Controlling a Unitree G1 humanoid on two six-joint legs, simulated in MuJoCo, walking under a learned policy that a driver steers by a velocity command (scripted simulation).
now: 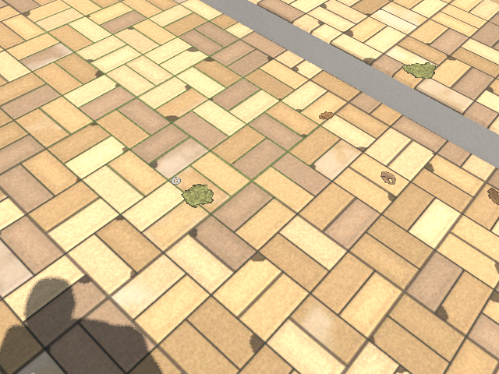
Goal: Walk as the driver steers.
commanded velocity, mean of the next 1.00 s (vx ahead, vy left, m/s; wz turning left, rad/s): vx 0.89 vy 0.00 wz -0.21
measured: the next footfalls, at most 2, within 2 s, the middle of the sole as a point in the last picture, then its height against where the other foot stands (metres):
right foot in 0.44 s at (259, 365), level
left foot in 0.88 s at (212, 216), level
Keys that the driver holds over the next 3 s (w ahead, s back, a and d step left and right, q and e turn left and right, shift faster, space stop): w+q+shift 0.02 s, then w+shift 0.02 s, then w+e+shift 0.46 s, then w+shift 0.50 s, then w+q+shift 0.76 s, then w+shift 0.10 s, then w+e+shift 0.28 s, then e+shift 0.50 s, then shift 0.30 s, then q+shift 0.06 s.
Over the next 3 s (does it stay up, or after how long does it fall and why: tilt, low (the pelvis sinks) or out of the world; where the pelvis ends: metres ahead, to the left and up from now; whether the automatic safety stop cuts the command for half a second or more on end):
stays up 2.24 0.07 0.05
